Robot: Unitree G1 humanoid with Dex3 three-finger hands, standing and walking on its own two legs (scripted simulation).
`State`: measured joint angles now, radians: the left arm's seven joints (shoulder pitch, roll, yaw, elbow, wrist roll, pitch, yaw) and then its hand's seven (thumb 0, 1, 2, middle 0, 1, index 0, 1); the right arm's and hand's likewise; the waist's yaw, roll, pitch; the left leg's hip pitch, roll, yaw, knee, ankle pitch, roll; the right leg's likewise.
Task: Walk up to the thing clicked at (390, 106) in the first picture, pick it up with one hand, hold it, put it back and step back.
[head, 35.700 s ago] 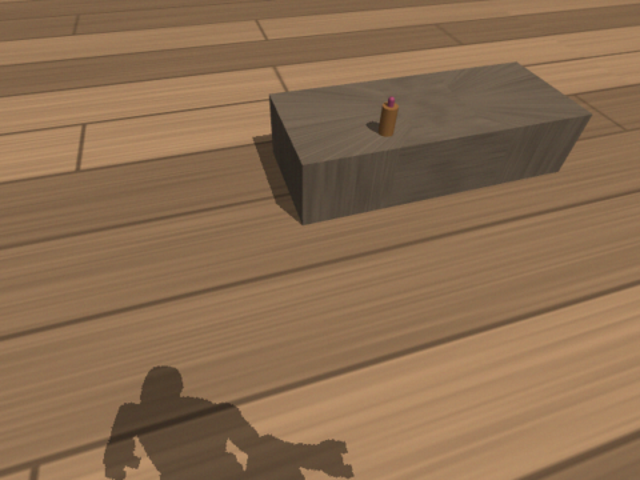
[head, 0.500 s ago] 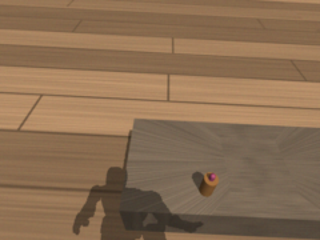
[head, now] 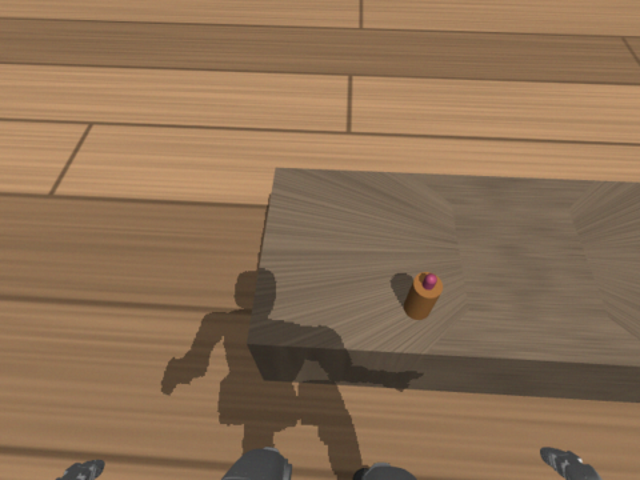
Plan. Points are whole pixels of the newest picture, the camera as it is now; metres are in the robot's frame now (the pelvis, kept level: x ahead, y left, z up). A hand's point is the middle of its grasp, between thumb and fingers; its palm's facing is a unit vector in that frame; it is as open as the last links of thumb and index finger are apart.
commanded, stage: step back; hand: right
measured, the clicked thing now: (423, 293) +0.52 -0.23 -0.36
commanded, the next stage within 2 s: none
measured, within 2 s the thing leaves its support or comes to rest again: neither
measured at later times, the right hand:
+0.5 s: hand out of the picture -0.01 -0.23 -0.14, palm faces -0.04 +0.90 -0.43, open 7.4 cm
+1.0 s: hand out of the picture -0.17 -0.21 -0.15, palm faces -0.05 +0.91 -0.42, open 7.4 cm
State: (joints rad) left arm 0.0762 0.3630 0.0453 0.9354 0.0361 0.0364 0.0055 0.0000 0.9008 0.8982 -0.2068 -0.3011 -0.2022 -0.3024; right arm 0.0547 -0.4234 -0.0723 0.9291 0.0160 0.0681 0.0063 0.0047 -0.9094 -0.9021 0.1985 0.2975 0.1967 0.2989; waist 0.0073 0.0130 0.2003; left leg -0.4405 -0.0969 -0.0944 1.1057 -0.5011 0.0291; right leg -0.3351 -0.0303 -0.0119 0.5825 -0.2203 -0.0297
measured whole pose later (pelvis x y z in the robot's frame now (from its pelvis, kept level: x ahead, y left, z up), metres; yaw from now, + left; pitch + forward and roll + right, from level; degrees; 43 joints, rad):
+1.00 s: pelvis -0.26 +0.05 -0.01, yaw -1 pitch -3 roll +1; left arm 0.09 0.40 0.07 0.76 0.02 0.07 0.02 0.00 0.90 0.90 -0.21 -0.30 -0.20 -0.30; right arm 0.16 -0.36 -0.04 0.88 -0.03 0.03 -0.01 0.01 -0.91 -0.90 0.20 0.30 0.20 0.30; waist 0.02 -0.06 0.22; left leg -0.26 -0.06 -0.01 0.66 -0.34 0.03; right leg -0.44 0.01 0.10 0.81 -0.40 -0.01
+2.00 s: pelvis -0.56 -0.01 -0.01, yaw +0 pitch -1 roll +0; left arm 0.17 0.37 0.05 0.86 0.01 0.04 -0.01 0.00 0.90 0.90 -0.21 -0.30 -0.20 -0.30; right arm 0.18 -0.37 -0.03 0.88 -0.04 0.02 -0.01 0.01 -0.90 -0.90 0.20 0.30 0.20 0.30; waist 0.01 -0.02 0.09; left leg -0.32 0.02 -0.01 0.63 -0.29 0.00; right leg -0.28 0.01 0.04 0.78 -0.48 -0.01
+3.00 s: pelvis -0.55 +0.01 +0.00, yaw +0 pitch -2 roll +0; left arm 0.06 0.37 0.02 1.05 0.00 -0.01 0.00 0.00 0.90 0.90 -0.21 -0.30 -0.20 -0.30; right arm 0.08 -0.35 -0.03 1.04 -0.01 -0.02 0.00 0.01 -0.91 -0.90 0.20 0.30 0.20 0.30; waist 0.01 -0.01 0.07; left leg -0.19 -0.01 -0.01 0.54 -0.30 0.01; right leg -0.14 -0.03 -0.03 0.51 -0.33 0.02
